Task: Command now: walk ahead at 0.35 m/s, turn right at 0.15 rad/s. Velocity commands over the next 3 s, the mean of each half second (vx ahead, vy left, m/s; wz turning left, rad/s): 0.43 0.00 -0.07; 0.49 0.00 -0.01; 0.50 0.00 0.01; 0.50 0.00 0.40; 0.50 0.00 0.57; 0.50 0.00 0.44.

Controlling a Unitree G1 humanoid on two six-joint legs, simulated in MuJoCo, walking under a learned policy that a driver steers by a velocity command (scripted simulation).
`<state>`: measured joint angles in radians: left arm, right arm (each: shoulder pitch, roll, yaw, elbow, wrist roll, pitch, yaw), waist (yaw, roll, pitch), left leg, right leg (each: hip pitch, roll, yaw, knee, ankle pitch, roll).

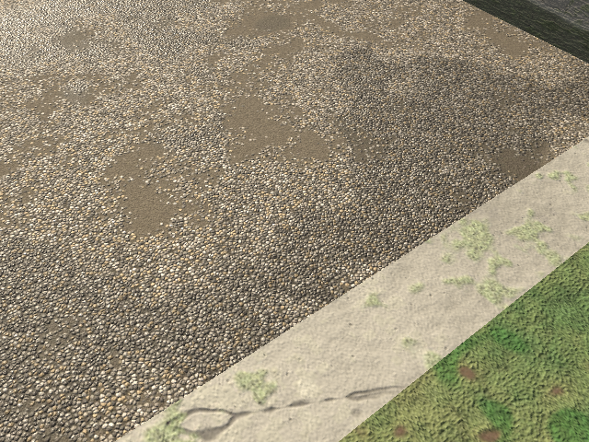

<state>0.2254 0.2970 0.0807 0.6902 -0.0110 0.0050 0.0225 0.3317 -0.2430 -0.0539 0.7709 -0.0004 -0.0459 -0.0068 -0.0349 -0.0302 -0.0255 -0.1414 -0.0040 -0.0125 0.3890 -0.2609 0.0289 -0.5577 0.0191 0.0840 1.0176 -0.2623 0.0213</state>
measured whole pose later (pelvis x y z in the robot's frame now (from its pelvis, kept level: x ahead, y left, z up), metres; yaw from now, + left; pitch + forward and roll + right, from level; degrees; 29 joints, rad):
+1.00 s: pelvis +0.42 -0.02 +0.00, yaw +0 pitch +0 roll +1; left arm 0.25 0.30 0.03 0.84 -0.02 -0.02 0.04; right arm 0.39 -0.20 -0.04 0.78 -0.02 -0.04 0.02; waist -0.04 -0.03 0.02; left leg -0.23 -0.08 0.04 0.38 -0.15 0.09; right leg -0.61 -0.07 0.08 1.01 -0.22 0.00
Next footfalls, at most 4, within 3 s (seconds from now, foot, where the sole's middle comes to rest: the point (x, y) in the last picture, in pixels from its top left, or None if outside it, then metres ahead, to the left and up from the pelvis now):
0.24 right None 0.17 -0.16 -0.78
0.74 left None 0.50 0.05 -0.78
1.22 right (340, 394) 0.66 -0.14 -0.78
1.60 left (285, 409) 0.62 0.00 -0.78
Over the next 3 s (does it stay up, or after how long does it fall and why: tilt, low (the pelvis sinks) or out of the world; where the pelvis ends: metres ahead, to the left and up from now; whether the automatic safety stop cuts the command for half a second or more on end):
stays up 0.59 -0.12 -0.02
